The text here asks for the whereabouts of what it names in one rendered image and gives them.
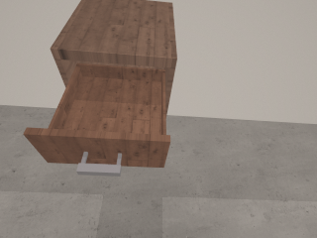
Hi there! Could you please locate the drawer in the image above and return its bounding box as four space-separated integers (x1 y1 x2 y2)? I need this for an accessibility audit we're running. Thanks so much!
23 63 170 168

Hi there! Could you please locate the handle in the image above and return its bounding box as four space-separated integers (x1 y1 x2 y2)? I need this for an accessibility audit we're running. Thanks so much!
76 152 122 177

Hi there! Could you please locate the cabinet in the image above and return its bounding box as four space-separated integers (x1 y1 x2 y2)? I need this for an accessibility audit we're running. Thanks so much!
50 0 177 168

